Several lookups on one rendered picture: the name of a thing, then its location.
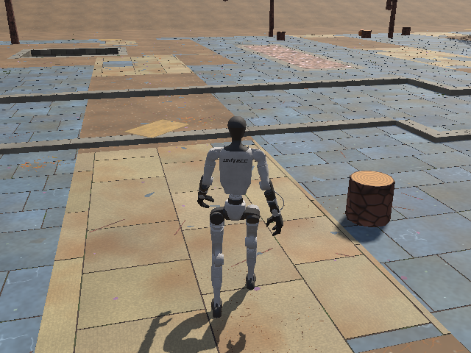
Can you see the robot right forearm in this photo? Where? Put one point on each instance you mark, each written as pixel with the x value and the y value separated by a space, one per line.
pixel 272 201

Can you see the robot left upper arm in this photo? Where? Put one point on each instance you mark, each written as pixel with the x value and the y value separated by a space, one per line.
pixel 210 163

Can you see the right robot thigh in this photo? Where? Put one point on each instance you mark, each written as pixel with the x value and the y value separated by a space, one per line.
pixel 252 216

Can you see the humanoid robot head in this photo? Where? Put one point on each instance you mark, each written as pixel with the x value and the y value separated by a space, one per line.
pixel 237 127

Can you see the robot right upper arm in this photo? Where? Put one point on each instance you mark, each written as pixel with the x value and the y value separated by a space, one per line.
pixel 263 170

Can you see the robot left hand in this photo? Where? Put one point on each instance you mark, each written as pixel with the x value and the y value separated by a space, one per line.
pixel 202 204

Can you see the robot left forearm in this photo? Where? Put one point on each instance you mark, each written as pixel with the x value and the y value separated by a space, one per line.
pixel 203 189

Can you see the robot right hand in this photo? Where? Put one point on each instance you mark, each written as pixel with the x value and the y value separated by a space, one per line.
pixel 278 226

